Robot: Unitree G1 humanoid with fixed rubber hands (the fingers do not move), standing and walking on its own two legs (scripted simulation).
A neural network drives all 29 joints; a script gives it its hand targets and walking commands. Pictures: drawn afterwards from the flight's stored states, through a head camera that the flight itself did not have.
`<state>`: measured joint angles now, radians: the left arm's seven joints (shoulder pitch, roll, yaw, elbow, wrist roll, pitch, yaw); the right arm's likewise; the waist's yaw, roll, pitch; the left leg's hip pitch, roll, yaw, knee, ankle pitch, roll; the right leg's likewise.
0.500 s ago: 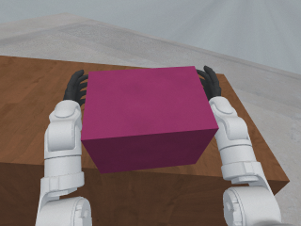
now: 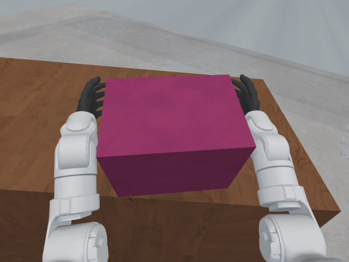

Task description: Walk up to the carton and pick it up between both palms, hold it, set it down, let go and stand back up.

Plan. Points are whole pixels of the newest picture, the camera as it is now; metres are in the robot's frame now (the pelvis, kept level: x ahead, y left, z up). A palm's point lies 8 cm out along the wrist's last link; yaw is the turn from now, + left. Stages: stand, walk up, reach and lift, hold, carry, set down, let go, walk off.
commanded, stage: hold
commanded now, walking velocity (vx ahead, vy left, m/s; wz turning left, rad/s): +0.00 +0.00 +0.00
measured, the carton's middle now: (171, 137) +0.33 +0.00 +0.16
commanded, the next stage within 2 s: set down in 1.00 s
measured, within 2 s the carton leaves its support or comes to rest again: neither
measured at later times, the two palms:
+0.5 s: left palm (86, 112) +0.34 +0.17 +0.21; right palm (255, 114) +0.34 -0.17 +0.22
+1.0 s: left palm (83, 116) +0.34 +0.18 +0.20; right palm (248, 110) +0.35 -0.16 +0.22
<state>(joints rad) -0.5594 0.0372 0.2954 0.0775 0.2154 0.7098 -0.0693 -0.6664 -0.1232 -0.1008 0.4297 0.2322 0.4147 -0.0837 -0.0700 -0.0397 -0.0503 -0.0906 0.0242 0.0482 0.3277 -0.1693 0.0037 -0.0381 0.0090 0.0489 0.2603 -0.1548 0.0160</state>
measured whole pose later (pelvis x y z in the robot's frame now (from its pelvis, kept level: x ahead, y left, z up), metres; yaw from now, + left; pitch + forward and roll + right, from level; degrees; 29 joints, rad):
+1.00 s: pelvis -0.01 +0.00 +0.00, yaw +0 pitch -4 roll -1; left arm -0.52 0.04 0.29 0.04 0.22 0.71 -0.07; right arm -0.67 -0.12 -0.08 0.43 0.25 0.41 -0.09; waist -0.07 -0.04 -0.07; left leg -0.09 0.02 0.05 0.33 -0.16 0.00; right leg -0.04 0.01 0.05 0.26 -0.15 0.02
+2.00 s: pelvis +0.02 +0.00 +0.00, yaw +0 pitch -4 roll +0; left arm -0.59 0.04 0.30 0.34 0.19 0.45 -0.07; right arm -0.62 -0.11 -0.13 0.59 0.06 0.13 -0.03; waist -0.04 -0.05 0.00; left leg -0.05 0.02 0.05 0.30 -0.19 0.00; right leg -0.01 0.01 0.05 0.26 -0.18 0.01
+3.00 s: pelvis +0.03 +0.00 +0.00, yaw +0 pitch +5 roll +0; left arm -0.63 0.03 0.34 0.62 0.20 0.21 -0.01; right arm -0.67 -0.09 -0.21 0.80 -0.07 -0.03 0.03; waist -0.04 -0.03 0.02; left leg -0.21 0.02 0.05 0.30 -0.17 -0.01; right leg -0.17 0.01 0.05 0.26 -0.17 0.01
